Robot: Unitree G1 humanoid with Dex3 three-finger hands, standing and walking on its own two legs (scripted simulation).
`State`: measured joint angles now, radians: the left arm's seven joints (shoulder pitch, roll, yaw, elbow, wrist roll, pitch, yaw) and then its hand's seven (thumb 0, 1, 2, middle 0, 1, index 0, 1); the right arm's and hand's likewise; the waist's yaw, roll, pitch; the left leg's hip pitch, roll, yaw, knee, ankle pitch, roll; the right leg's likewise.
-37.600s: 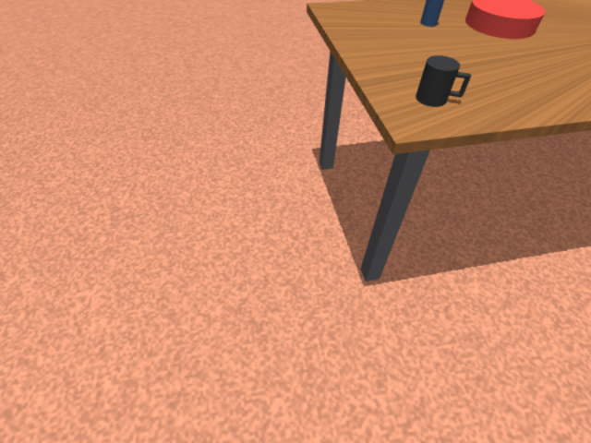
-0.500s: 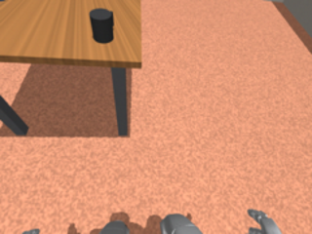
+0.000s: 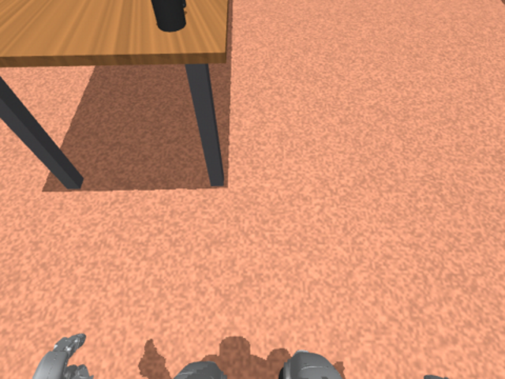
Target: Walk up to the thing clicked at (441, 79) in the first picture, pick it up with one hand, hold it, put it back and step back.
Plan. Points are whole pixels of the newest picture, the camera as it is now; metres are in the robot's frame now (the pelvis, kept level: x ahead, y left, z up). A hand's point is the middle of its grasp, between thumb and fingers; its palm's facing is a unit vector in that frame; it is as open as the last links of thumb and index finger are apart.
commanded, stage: step back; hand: left
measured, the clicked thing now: (171, 3) +0.98 +0.21 +0.05
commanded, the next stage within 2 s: stand in 1.48 s
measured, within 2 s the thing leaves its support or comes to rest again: neither
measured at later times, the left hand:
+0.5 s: hand out of the picture -0.09 +0.24 -0.13, palm faces -0.01 -0.90 -0.43, open 7.4 cm
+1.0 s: hand out of the picture -0.12 +0.26 -0.14, palm faces +0.06 -0.93 -0.37, open 7.4 cm
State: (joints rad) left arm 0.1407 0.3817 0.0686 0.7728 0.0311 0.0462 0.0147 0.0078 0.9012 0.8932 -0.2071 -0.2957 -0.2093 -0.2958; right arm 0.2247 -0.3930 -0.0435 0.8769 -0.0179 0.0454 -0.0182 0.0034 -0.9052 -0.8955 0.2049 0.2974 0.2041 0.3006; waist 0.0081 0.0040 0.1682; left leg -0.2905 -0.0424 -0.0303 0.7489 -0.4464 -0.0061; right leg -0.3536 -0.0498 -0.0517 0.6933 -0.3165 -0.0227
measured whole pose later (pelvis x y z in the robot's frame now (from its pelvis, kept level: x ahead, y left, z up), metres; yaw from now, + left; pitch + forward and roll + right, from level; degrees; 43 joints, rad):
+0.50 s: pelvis -0.15 -0.03 +0.00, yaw -2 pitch -2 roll +1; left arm 0.21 0.36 0.06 0.93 0.04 0.01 0.01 0.01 0.90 0.89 -0.21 -0.30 -0.21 -0.30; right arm 0.15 -0.43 -0.06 0.88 -0.02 0.06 0.00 0.00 -0.91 -0.90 0.20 0.30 0.20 0.30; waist 0.04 0.03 0.11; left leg -0.47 -0.07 -0.13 1.09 -0.47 -0.02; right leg -0.28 -0.01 0.01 0.66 -0.34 -0.02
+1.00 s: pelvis -0.17 -0.01 +0.01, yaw +2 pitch -3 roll +0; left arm 0.20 0.35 0.05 1.01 0.03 -0.04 -0.01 0.01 0.90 0.89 -0.21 -0.30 -0.21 -0.30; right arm 0.19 -0.38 -0.04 1.01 -0.02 0.01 0.02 0.00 -0.90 -0.90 0.21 0.30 0.21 0.30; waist 0.03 0.03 0.06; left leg -0.29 -0.01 -0.05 0.73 -0.47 0.01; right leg -0.25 -0.02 -0.03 0.59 -0.30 -0.01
